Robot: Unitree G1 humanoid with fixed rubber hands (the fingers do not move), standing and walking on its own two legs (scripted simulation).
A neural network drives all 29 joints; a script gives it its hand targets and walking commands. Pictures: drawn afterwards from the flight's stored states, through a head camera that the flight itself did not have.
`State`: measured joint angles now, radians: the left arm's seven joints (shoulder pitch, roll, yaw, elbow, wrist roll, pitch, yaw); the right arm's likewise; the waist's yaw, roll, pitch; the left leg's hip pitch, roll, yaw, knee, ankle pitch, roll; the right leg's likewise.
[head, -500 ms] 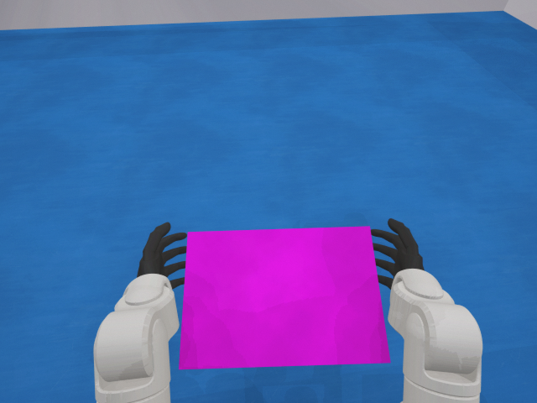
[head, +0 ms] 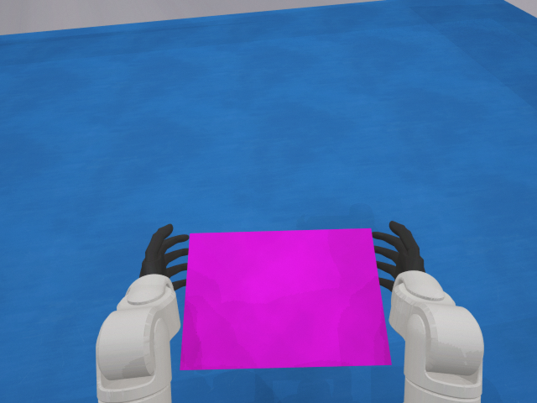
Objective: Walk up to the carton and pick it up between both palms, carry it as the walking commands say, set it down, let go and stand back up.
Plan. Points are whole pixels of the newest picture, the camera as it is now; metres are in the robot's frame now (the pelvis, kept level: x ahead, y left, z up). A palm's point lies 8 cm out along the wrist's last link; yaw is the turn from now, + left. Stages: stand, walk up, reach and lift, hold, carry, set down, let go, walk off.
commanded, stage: carry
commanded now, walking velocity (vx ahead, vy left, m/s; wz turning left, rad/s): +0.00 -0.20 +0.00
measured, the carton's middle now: (281, 301) +0.27 -0.01 +0.01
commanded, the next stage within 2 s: none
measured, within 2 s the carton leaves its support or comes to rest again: neither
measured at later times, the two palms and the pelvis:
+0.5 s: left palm (255, 292) +0.23 +0.02 +0.11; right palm (519, 287) +0.22 -0.30 +0.10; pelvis -0.02 -0.13 +0.00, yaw +0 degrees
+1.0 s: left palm (243, 307) +0.21 +0.03 +0.12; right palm (519, 293) +0.21 -0.28 +0.12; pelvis -0.04 -0.12 +0.01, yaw -1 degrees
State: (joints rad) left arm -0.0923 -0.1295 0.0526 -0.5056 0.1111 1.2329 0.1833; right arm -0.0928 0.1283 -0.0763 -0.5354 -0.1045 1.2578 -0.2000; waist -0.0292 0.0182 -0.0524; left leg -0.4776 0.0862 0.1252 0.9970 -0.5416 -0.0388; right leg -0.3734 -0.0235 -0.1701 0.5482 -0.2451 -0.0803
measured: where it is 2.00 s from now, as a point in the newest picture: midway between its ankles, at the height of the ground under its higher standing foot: outside the picture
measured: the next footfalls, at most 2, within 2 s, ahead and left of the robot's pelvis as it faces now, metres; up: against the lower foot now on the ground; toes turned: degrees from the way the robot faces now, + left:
left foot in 0.12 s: +0.00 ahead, +0.03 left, +0.00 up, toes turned +4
right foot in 0.32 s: +0.05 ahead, -0.20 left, +0.00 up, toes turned +2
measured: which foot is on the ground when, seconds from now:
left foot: up 0.00-0.10, down 0.12-1.00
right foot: down 0.00-0.14, up 0.16-0.30, down 0.32-1.00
